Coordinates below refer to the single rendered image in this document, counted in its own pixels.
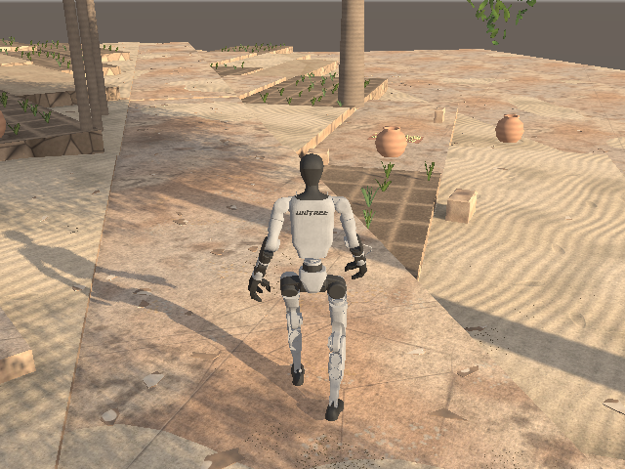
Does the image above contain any left robot forearm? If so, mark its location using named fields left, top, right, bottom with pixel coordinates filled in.
left=252, top=236, right=273, bottom=280

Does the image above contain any robot right upper arm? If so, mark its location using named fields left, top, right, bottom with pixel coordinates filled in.
left=332, top=196, right=359, bottom=248

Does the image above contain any robot left hand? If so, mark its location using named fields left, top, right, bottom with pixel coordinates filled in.
left=248, top=276, right=271, bottom=302

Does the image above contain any robot head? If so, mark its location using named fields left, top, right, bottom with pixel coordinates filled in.
left=295, top=153, right=329, bottom=200

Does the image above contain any right robot forearm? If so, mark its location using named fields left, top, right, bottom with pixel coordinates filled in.
left=350, top=234, right=366, bottom=266

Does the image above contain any robot right hand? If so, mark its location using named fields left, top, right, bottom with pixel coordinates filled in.
left=345, top=261, right=367, bottom=279

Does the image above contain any robot left upper arm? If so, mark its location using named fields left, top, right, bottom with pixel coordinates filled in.
left=265, top=196, right=292, bottom=252

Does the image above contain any robot right foot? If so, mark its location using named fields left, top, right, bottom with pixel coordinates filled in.
left=325, top=399, right=344, bottom=421

